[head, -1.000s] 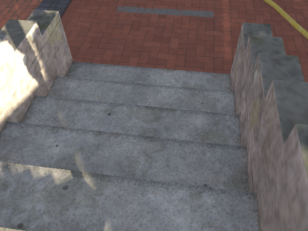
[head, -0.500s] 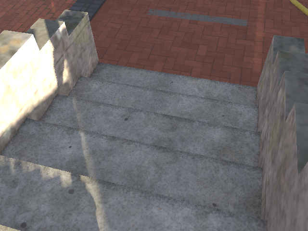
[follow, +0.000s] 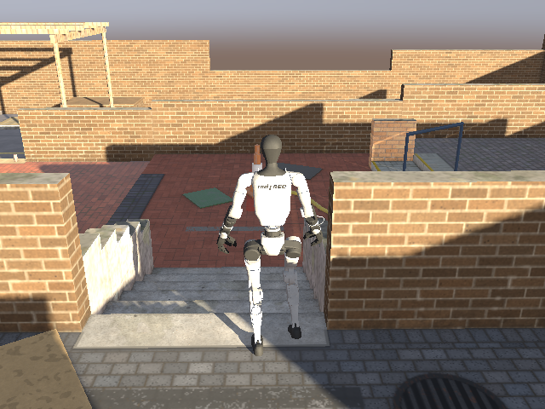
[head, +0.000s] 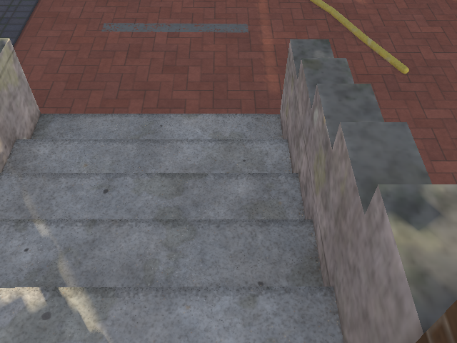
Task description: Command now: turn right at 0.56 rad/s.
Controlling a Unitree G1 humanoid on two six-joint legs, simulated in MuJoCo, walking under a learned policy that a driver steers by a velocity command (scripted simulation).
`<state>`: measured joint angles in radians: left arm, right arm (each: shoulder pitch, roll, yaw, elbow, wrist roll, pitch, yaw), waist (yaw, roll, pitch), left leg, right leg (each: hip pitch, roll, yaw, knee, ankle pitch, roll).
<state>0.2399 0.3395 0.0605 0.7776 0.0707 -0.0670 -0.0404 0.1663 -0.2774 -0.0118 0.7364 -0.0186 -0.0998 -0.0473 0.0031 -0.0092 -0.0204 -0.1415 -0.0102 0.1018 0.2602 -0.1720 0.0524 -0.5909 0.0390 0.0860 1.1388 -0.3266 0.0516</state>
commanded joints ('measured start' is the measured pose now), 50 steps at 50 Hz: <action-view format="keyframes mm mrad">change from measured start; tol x32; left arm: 1 4 68 19 -52 -22 -4 -11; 16 -118 -33 -5 -91 -30 -39 -40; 21 392 174 53 -17 -11 -116 15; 27 -42 -18 1 -137 -31 -87 3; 50 -111 48 38 -133 -47 -31 46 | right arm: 1 -118 -153 -44 -121 -6 -22 -4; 43 5 19 -34 -4 -44 113 151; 50 483 -232 -152 146 11 73 16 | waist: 1 10 68 9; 21 203 -287 -187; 46 -60 -146 -18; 48 -145 446 -136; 50 -209 280 -89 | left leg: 1 30 241 -98 -108 167 182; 15 181 324 -37 -176 -96 197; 21 -647 0 -193 706 -534 -75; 31 -630 105 -220 801 182 -134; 39 -808 162 -180 906 137 -89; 47 118 -80 62 300 257 69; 48 532 138 -373 174 89 167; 50 396 225 -565 75 -148 167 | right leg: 1 -40 -49 -46 82 53 38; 9 -206 -126 -49 -313 20 -26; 18 523 -28 -130 -636 203 -116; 21 934 -499 670 -816 304 -411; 27 383 -328 96 -969 178 -260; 37 515 -362 -196 -976 365 -250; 46 514 -332 -340 -377 512 -76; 47 317 -262 -354 -5 458 -55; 48 -260 -96 -353 468 -248 26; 50 -436 -164 -113 510 -327 -13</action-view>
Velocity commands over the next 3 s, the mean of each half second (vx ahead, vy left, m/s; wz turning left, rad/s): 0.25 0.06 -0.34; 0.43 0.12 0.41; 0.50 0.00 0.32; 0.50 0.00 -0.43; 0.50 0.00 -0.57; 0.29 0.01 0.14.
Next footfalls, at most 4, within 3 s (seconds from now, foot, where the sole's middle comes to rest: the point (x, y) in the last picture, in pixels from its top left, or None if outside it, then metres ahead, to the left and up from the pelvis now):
0.38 right None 0.10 -0.19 -0.79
0.92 left None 0.36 0.13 -0.79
1.34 right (244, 326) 0.61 -0.03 -0.92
1.86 left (169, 263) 0.90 0.25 -1.05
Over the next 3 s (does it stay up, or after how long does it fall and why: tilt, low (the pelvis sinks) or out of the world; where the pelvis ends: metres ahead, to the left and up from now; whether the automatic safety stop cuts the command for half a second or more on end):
stays up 1.40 0.02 -0.47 its command is cut before an obstacle after 0.3 s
